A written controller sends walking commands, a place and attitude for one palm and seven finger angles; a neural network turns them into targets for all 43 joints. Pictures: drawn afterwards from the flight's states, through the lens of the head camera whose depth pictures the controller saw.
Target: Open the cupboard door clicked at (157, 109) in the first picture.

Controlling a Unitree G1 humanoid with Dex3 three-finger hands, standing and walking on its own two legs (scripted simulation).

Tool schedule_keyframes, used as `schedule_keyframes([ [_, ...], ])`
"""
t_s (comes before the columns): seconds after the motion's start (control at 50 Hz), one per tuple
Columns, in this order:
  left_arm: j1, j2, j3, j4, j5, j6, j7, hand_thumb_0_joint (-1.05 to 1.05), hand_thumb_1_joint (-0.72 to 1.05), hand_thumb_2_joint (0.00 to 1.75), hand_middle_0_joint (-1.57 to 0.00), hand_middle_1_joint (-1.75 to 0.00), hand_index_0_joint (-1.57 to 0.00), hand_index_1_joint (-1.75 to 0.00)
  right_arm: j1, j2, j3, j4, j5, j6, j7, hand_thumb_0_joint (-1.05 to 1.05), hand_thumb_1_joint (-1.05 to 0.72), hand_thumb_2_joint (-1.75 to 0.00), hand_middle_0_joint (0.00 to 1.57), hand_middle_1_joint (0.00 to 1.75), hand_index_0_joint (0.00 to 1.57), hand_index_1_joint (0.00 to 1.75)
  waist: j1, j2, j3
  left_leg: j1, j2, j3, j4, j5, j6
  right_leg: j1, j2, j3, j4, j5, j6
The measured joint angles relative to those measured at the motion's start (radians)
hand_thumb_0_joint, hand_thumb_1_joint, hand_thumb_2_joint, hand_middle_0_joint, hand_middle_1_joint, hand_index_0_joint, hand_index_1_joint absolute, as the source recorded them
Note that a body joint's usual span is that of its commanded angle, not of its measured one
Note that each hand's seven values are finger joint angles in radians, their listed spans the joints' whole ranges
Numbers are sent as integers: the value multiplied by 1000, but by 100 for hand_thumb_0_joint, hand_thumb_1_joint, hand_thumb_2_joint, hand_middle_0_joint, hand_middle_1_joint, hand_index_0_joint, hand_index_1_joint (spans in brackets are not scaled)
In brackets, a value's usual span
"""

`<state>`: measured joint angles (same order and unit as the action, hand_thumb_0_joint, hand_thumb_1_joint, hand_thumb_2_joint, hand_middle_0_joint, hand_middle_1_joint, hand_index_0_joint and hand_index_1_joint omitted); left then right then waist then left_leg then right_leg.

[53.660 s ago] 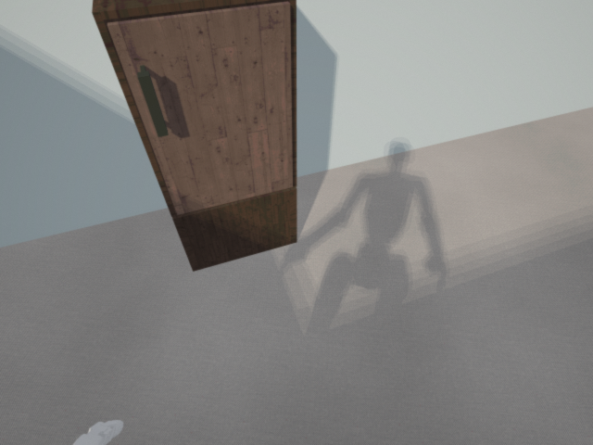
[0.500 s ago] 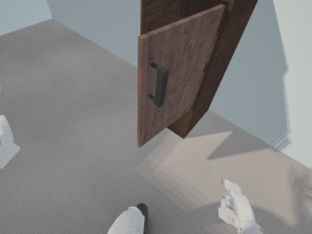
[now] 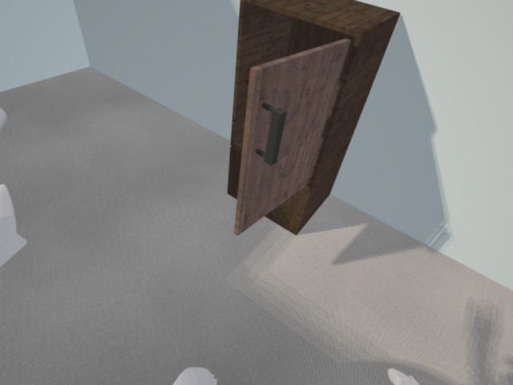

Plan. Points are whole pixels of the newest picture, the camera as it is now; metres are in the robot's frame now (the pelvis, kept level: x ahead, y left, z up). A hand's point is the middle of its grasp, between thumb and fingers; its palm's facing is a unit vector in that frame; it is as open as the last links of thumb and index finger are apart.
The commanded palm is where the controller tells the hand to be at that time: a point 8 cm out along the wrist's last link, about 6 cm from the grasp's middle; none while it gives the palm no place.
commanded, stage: stop stepping back and stand still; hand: left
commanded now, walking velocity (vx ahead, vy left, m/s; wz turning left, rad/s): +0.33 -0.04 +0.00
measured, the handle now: (268, 134) +0.71 +0.04 +0.03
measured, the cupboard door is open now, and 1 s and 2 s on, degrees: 82 82 82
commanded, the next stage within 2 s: let the arm hang, fingers relaxed in 0.62 s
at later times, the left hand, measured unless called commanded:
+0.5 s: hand out of the picture +0.14 +0.28 +0.19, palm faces +0.50 -0.66 -0.57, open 7.4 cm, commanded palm +0.08 +0.31 +0.19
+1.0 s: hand out of the picture +0.06 +0.17 -0.13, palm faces +0.07 -0.97 -0.22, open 7.4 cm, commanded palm none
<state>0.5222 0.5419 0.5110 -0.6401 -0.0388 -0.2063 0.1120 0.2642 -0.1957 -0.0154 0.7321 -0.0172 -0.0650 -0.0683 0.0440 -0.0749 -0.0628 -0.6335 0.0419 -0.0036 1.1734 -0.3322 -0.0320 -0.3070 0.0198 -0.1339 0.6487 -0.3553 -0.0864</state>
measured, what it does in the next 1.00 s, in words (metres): steps on the spot: left foot, then right foot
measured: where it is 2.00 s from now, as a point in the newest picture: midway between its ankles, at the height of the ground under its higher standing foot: outside the picture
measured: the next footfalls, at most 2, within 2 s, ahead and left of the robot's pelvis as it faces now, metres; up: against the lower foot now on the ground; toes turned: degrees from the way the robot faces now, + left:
left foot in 0.10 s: -0.01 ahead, +0.19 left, -0.01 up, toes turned +4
right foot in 0.38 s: +0.02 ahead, -0.10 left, -0.01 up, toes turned +5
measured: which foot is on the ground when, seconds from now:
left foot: up 0.00-0.08, down 0.10-0.36, up 0.38-0.70, down 0.72-1.00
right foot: down 0.00-0.10, up 0.12-0.36, down 0.38-1.00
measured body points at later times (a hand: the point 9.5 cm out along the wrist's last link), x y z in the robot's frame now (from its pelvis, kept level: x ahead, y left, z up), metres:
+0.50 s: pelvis -0.04 +0.00 +0.01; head -0.03 -0.04 +0.46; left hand +0.11 +0.32 +0.22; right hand +0.10 -0.23 -0.12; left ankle -0.06 +0.15 -0.64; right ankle -0.02 -0.07 -0.72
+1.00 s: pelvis -0.02 +0.00 +0.01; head +0.00 -0.03 +0.45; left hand +0.05 +0.23 -0.11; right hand +0.12 -0.22 -0.13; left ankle +0.00 +0.13 -0.72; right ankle -0.02 -0.10 -0.72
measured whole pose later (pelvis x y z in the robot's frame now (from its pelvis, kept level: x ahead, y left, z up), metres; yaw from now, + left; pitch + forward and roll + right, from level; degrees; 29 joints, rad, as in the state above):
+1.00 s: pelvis -0.02 +0.00 +0.01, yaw +7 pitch +0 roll +2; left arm 0.28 0.16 -0.03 0.72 0.02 0.05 0.00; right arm 0.17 -0.22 0.01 0.83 -0.03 0.01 0.01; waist -0.03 0.03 0.03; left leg -0.31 0.00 0.02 0.57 -0.25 -0.02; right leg -0.27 -0.01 -0.03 0.64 -0.37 -0.03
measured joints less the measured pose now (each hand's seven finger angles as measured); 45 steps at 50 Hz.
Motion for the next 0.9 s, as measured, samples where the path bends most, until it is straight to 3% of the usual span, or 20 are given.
schedule_keyframes([
  [0.06, -130, -90, -21, 182, -1, 16, 35, 1, 88, 90, -22, -30, -21, -30, 27, 14, 16, -2, 7, -21, -28, 2, -91, -90, 20, 30, 20, 30, -25, -12, -67, 203, 53, 21, -234, -100, 42, -19, -42, -4, 1, -55, 9],
  [0.1, -153, -162, -42, 233, -4, 40, 58, 1, 89, 90, -21, -30, -21, -30, 30, -17, 22, -47, 2, -50, -41, 2, -91, -90, 20, 30, 20, 30, -52, 35, -70, 358, 64, 5, -493, -169, 64, -55, -52, -8, 43, -73, 23],
  [0.12, -157, -183, -54, 242, -4, 45, 64, 1, 89, 90, -21, -30, -20, -30, 15, -22, 18, -62, 0, -65, -43, 2, -91, -90, 20, 30, 20, 30, -73, 48, -50, 359, 53, -8, -533, -127, 49, -88, -55, 8, 101, -108, 41],
  [0.16, -134, -189, -73, 240, 8, 41, 60, 1, 90, 90, -21, -30, -20, -30, -16, 6, 22, -74, -2, -75, -33, 2, -91, -90, 20, 30, 20, 30, -80, 30, 12, 366, 27, 9, -524, -53, 5, -144, -48, 66, 255, -116, 65],
  [0.22, -30, -148, -88, 155, 14, 25, 31, 2, 90, 90, -21, -30, -20, -30, -13, 62, 40, -87, -6, -84, 0, 2, -91, -90, 20, 30, 20, 30, -93, 10, 53, 398, 28, 19, -587, 12, -17, -195, -28, 60, 353, -62, 85],
  [0.32, 87, -73, -61, 24, 18, -28, 21, 2, 89, 90, -21, -30, -20, -30, 29, 80, 52, -96, -10, -73, 19, 2, -90, -89, 21, 30, 21, 30, -62, 56, 76, 404, 65, 12, -643, 41, -20, -113, -21, -6, 150, -32, 88],
  [0.36, 93, -31, -26, 37, 16, -38, 32, 2, 89, 90, -22, -30, -21, -30, 43, 71, 46, -100, -7, -54, 13, 2, -90, -89, 21, 30, 21, 30, -59, 82, 67, 356, 80, 13, -570, -20, -1, -21, -17, -5, 19, -73, 70],
  [0.38, 83, -16, -10, 54, 15, -36, 38, 2, 89, 90, -22, -30, -21, -30, 40, 62, 41, -98, 0, -42, 11, 2, -90, -89, 21, 30, 21, 30, -53, 85, 61, 308, 76, 15, -484, -83, 15, -10, -20, 13, -28, -44, 44],
  [0.44, 19, -66, -21, 155, 10, -27, 36, 1, 89, 90, -22, -30, -21, -30, -23, 7, 14, -32, 8, -13, 6, 2, -90, -89, 21, 30, 21, 30, -39, 130, 97, 171, 37, -19, -135, -125, 27, -28, -22, 1, 14, 34, 4],
  [0.5, 20, -139, -41, 258, 5, -13, 33, 1, 89, 90, -22, -30, -21, -30, -49, -35, -7, -7, 13, 0, 6, 2, -91, -89, 21, 30, 21, 30, -38, 138, 90, 108, 7, 18, -5, -28, 17, 1, -30, 18, -41, 55, 8],
  [0.54, 36, -179, -65, 296, 2, -3, 32, 1, 89, 90, -21, -30, -21, -30, -52, -53, -16, -17, 15, -6, 0, 2, -91, -89, 20, 30, 20, 30, -47, 133, 86, 109, -1, 47, -52, 22, 15, 29, -35, 23, -92, 77, 13],
  [0.62, 25, -210, -136, 252, 11, 5, 39, 2, 89, 90, -21, -30, -21, -30, -46, -71, -29, -48, 12, -44, -17, 2, -91, -90, 20, 30, 20, 30, -44, 93, 104, 198, -7, 94, -330, 48, 35, 71, -45, 15, -144, 93, 14],
  [0.7, 28, -179, -152, 117, 13, -19, 49, 2, 89, 90, -22, -30, -21, -30, -47, -84, -33, -95, 6, -65, -22, 2, -91, -90, 20, 30, 20, 30, -41, 79, 115, 340, -7, 82, -618, 112, 49, 83, -23, -4, -126, 68, 16],
  [0.74, 0, -144, -148, 127, 29, -48, 36, 2, 89, 90, -22, -30, -21, -30, -59, -94, -44, -95, 6, -78, -2, 2, -91, -90, 20, 30, 20, 30, -46, 90, 101, 347, -5, 53, -651, 85, 31, 49, -18, -16, -72, 44, 33],
  [0.78, -113, -136, -226, 316, 54, 9, -17, 1, 89, 90, -21, -30, -20, -30, -83, -123, -43, -62, 4, -56, 38, 1, -91, -90, 20, 30, 20, 30, -41, 102, 83, 309, -30, 44, -611, 81, 32, -4, -38, 23, 18, -1, 69],
  [0.82, -204, -182, -307, 562, 62, 112, -54, 1, 90, 90, -21, -30, -20, -30, -110, -142, -31, -34, -5, -19, 55, 1, -91, -90, 20, 30, 20, 30, -52, 132, 57, 281, -48, 35, -594, 86, 41, -45, -45, 72, 92, -91, 88],
  [0.86, -261, -228, -373, 804, 65, 191, -76, 1, 90, 90, -20, -30, -20, -30, -128, -134, -14, -15, -12, 8, 63, 1, -91, -90, 20, 30, 20, 30, -62, 141, 49, 270, -64, 34, -586, 87, 44, -41, -52, 112, 73, -64, 92],
  [0.9, -282, -266, -432, 1005, 69, 230, -93, 1, 91, 90, -20, -30, -19, -30, -137, -106, 6, 8, -9, 27, 67, 1, -91, -90, 20, 30, 20, 30, -60, 130, 58, 271, -66, 42, -568, 76, 34, -21, -52, 129, 35, 8, 71],
])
